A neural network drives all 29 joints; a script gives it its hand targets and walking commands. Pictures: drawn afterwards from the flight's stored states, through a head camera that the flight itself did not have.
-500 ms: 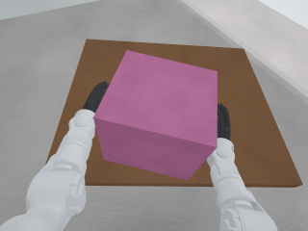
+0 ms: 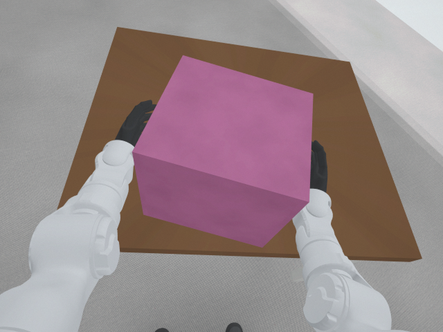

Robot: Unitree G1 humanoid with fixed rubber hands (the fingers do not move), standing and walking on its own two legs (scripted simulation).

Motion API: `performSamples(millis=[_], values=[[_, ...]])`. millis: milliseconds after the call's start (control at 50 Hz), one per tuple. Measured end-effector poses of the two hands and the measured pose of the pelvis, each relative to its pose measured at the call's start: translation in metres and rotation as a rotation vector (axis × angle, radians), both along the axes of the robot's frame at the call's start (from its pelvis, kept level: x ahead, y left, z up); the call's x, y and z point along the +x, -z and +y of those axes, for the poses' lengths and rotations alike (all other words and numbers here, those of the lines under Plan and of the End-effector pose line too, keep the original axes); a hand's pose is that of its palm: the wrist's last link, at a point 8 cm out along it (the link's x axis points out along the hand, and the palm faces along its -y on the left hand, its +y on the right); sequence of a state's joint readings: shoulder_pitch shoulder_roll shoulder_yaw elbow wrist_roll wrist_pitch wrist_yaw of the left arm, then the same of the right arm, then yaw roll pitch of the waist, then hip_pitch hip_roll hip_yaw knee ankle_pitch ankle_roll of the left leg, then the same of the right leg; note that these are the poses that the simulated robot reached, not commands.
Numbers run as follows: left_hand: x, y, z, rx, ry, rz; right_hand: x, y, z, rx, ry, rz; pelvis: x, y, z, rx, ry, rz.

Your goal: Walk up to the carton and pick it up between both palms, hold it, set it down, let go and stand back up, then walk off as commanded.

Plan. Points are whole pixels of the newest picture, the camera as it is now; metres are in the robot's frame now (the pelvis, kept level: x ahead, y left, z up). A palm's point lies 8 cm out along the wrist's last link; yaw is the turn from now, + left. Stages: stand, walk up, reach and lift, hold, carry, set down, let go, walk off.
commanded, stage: set down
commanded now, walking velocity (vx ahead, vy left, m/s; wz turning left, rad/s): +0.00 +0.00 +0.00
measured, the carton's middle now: (224, 156) +0.45 -0.03 -0.01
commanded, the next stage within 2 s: none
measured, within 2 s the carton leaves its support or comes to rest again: rests again in 0.04 s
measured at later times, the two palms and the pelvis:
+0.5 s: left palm (131, 144) +0.45 +0.15 +0.01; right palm (314, 181) +0.38 -0.20 +0.01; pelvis +0.01 -0.02 +0.00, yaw +1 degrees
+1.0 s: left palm (131, 143) +0.46 +0.15 +0.00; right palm (311, 184) +0.37 -0.20 +0.01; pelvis +0.00 +0.00 -0.01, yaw -1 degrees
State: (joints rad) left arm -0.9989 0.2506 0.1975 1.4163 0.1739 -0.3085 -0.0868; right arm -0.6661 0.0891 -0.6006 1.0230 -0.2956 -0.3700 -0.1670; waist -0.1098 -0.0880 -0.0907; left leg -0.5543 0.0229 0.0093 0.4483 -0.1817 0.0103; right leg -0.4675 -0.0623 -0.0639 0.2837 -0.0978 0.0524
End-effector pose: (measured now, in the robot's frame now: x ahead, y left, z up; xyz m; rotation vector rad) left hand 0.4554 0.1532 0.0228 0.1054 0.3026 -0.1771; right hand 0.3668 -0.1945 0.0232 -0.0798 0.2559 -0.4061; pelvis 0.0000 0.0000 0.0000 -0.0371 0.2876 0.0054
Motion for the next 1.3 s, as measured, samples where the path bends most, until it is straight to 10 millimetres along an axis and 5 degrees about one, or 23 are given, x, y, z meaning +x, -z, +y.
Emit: performSamples(millis=[540, 1300], values=[[-0.004, 0.009, -0.003, -0.033, -0.042, -0.020, 0.009, 0.009, -0.006, 0.012, -0.035, -0.053, 0.004, 0.000, -0.019, 0.006, -0.012, -0.003], [0.012, 0.024, 0.004, -0.011, -0.068, 0.005, 0.013, 0.025, -0.001, 0.064, -0.019, 0.034, 0.000, 0.017, 0.005, -0.026, 0.029, 0.125]])
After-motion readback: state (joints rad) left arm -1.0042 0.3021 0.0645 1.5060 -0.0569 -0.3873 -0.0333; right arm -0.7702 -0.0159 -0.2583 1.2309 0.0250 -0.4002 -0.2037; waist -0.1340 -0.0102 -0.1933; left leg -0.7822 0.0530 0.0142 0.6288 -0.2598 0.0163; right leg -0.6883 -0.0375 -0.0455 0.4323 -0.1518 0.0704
